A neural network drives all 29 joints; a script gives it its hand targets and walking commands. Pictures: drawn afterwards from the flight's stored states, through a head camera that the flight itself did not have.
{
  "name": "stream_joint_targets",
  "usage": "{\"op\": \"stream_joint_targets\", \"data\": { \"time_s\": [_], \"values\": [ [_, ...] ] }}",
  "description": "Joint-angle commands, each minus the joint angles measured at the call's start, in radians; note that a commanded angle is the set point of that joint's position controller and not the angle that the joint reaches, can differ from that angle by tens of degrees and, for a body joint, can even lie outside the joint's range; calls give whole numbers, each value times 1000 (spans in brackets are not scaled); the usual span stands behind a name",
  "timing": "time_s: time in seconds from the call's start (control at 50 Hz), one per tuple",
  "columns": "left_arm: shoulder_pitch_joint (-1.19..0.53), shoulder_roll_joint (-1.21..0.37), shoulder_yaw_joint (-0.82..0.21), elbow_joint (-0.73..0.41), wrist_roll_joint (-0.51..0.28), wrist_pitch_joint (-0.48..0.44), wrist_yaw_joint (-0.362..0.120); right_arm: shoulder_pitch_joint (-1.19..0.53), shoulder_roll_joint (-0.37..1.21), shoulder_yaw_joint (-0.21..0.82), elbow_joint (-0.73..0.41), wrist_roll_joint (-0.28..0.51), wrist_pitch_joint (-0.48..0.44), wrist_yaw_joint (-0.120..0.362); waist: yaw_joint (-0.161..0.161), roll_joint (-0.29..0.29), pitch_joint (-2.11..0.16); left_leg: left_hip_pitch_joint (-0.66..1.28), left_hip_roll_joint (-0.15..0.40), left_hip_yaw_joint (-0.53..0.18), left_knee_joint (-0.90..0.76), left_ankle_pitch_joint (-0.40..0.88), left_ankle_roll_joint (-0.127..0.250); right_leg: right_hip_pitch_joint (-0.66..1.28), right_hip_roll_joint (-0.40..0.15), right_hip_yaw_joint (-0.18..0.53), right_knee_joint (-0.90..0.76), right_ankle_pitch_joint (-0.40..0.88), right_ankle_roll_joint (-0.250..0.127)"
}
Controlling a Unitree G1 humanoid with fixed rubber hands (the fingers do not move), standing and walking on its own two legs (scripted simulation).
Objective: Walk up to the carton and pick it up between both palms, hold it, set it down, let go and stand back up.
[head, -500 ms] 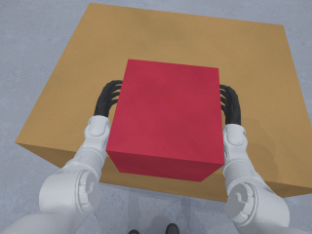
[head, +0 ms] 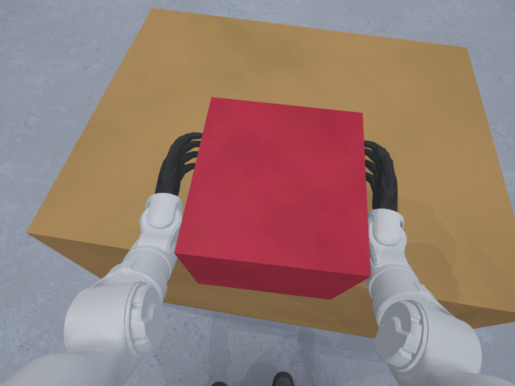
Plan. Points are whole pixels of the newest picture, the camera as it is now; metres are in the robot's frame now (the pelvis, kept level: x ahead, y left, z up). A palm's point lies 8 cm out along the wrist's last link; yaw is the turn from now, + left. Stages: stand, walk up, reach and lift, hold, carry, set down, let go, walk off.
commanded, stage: reach and lift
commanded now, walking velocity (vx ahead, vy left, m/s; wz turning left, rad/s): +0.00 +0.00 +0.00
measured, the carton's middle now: (274, 204) +0.40 -0.02 -0.03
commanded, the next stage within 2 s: none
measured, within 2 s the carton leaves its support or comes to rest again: leaves its support in 0.64 s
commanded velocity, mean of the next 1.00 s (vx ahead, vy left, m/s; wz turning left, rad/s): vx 0.00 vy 0.00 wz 0.00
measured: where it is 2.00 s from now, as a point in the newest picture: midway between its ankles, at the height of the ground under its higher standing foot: outside the picture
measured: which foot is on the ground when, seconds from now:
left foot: down 0.00-1.00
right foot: down 0.00-1.00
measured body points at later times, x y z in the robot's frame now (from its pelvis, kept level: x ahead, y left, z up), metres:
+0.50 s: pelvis -0.01 +0.00 +0.00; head +0.08 +0.00 +0.44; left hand +0.40 +0.16 +0.01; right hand +0.40 -0.18 +0.02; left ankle -0.03 +0.10 -0.74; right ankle +0.00 -0.10 -0.74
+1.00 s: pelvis -0.01 +0.01 +0.01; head -0.01 +0.01 +0.46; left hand +0.39 +0.16 +0.09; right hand +0.39 -0.18 +0.10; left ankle -0.03 +0.10 -0.74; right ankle +0.00 -0.10 -0.74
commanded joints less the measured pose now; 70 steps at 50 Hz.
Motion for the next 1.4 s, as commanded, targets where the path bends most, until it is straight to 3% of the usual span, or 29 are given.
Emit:
{"op": "stream_joint_targets", "data": {
  "time_s": [0.0, 0.12, 0.2, 0.34, 0.46, 0.66, 0.78, 0.94, 1.16, 1.38],
  "values": [
    [-480, -514, -170, -60, 76, -79, -85, -451, 571, 303, 94, -156, -128, 166, 26, -14, -592, 85, 21, 11, -7, 422, -46, 515, -36, 12, 88, 538, 30],
    [-473, -489, -206, -25, 47, -51, -88, -432, 536, 296, 182, -141, -108, 154, 22, -12, -528, 123, 8, 23, -45, 290, -43, 436, -23, 14, 28, 340, 24],
    [-485, -489, -234, -34, 7, -24, -85, -445, 534, 313, 176, -115, -74, 147, 25, -4, -533, 137, 1, 30, -54, 252, -46, 407, -19, 17, 6, 268, 23],
    [-511, -519, -291, -70, -53, -32, -83, -467, 571, 403, 130, -66, -58, 140, 24, 3, -617, 131, -5, 19, -36, 290, -49, 458, -13, 26, 30, 352, 30],
    [-536, -573, -376, -121, -132, -44, -83, -473, 627, 533, 63, 28, -21, 126, 7, 9, -672, 125, -15, -12, -8, 326, -50, 515, -5, 42, 64, 454, 41],
    [-592, -698, -565, -367, -252, -1, -65, -433, 770, 820, -235, 235, 162, 100, -66, 27, -700, 146, -45, -93, 26, 353, -49, 589, -8, 82, 105, 520, 57],
    [-578, -702, -602, -521, -276, 109, -59, -377, 775, 921, -390, 351, 331, 84, -89, 22, -572, 207, -55, -132, -8, 336, -40, 591, -15, 104, 71, 444, 50],
    [-554, -703, -562, -632, -254, 304, -63, -381, 702, 893, -447, 457, 490, 99, -48, 17, -382, 356, -34, -127, -82, 308, -38, 536, -12, 102, -21, 239, 24],
    [-531, -775, -562, -795, -211, 564, -65, -486, 654, 811, -555, 476, 585, 136, -19, -9, -333, 462, -23, -84, -137, 281, -51, 601, 10, 85, -81, 183, 19],
    [-409, -742, -570, -934, -179, 747, -92, -495, 605, 802, -662, 481, 624, 129, -17, -8, -273, 518, -30, -66, -150, 304, -48, 659, 14, 74, -102, 196, 34]
  ]
}}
